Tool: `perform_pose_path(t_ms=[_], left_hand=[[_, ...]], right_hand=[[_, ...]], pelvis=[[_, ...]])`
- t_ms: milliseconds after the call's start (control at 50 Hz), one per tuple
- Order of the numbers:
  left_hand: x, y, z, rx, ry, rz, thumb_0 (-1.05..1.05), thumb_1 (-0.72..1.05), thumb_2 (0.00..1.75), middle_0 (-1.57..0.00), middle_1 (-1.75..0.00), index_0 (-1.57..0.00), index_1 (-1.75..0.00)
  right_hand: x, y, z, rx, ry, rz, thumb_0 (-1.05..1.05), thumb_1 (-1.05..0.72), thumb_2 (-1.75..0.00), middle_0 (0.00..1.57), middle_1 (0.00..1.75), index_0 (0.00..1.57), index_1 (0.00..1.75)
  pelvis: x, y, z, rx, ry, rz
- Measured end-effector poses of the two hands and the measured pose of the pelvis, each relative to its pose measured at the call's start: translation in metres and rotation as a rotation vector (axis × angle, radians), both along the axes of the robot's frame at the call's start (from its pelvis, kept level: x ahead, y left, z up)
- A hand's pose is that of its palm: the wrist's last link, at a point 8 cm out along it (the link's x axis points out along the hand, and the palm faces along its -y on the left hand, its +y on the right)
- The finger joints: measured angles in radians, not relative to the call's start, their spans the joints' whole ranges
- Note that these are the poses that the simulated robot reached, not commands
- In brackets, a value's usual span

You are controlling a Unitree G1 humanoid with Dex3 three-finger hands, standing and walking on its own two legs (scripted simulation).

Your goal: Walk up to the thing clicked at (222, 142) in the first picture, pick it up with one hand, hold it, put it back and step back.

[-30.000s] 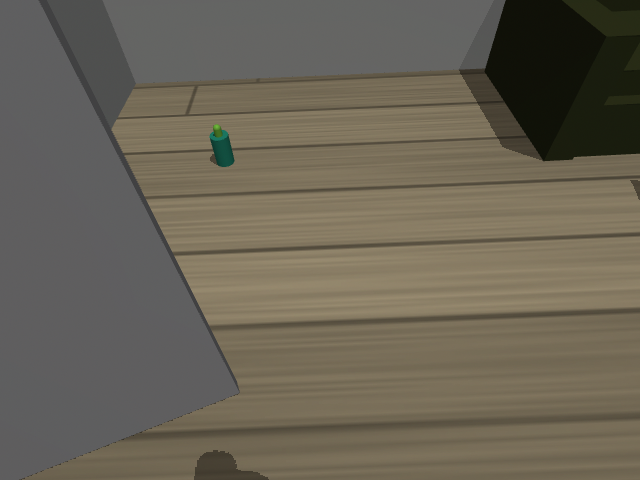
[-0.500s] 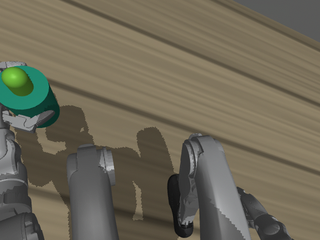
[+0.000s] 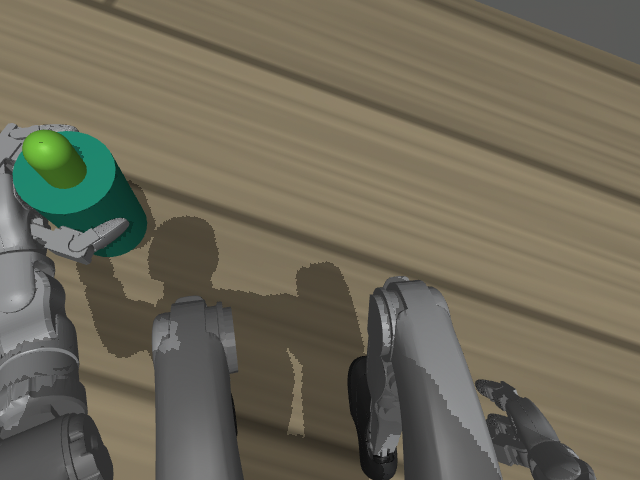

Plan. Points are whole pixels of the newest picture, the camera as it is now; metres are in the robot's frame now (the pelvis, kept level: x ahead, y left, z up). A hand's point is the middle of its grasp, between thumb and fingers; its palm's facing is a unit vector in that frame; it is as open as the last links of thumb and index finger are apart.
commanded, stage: settle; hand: left
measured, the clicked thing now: (83, 192) +0.44 +0.26 -0.05
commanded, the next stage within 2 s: lift in 0.34 s
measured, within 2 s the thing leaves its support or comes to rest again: neither
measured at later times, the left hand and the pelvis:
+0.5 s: hand (59, 186) +0.43 +0.27 -0.02, palm faces +0.25 -0.97 -0.05, open 11.9 cm; pelvis +0.00 +0.00 +0.02, yaw +1 degrees
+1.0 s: hand (15, 169) +0.41 +0.26 +0.07, palm faces +0.20 -0.98 -0.06, open 11.9 cm; pelvis +0.00 +0.00 +0.08, yaw +2 degrees
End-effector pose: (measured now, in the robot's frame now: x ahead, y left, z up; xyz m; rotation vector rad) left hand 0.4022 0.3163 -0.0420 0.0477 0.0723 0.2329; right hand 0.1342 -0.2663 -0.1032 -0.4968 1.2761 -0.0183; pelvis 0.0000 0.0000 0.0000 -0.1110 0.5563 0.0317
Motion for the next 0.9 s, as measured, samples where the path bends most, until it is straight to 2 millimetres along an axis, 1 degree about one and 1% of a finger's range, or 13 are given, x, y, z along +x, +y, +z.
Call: perform_pose_path(t_ms=[120,220,480,580,740,900], left_hand=[[0.001,0.004,0.013,0.012,-0.011,0.007,-0.01,-0.6,1.07,-0.59,-0.95,-0.62,-0.95],[0.002,0.008,0.02,0.009,-0.006,0.014,-0.01,-0.6,1.07,-0.59,-0.95,-0.62,-0.95],[-0.002,0.003,0.025,-0.005,0.008,0.016,-0.01,-0.61,1.09,-0.58,-0.96,-0.62,-0.96],[-0.001,0.003,0.031,0.001,-0.006,0.015,-0.01,-0.61,1.09,-0.58,-0.96,-0.62,-0.96],[-0.003,0.002,0.056,0.009,-0.016,-0.016,-0.01,-0.61,1.09,-0.58,-0.96,-0.62,-0.96],[-0.014,-0.001,0.092,0.007,-0.015,-0.016,-0.01,-0.61,1.09,-0.58,-0.96,-0.62,-0.96]], right_hand=[[-0.002,0.001,0.004,0.004,-0.009,-0.01,0.0,-0.91,-0.9,0.21,0.3,0.2,0.3],[-0.005,0.004,0.007,0.015,-0.011,-0.017,0.0,-0.91,-0.9,0.21,0.3,0.2,0.3],[-0.01,0.006,0.012,0.028,-0.01,-0.027,0.0,-0.91,-0.9,0.21,0.3,0.21,0.3],[-0.009,0.006,0.015,0.026,-0.01,-0.032,0.0,-0.92,-0.9,0.21,0.3,0.21,0.3],[-0.004,0.008,0.026,0.04,-0.037,-0.047,0.0,-0.94,-0.91,0.21,0.3,0.21,0.3],[0.007,0.013,0.049,0.067,-0.098,-0.061,0.0,-0.94,-0.91,0.21,0.3,0.21,0.3]], pelvis=[[-0.001,0.001,0.006,0.004,0.004,0.004],[-0.002,0.001,0.01,0.006,0.006,0.008],[-0.002,0.001,0.017,0.014,0.011,0.013],[-0.002,0.001,0.021,0.016,0.013,0.015],[0.0,0.001,0.034,0.02,0.018,0.02],[0.0,0.001,0.058,0.025,0.018,0.023]])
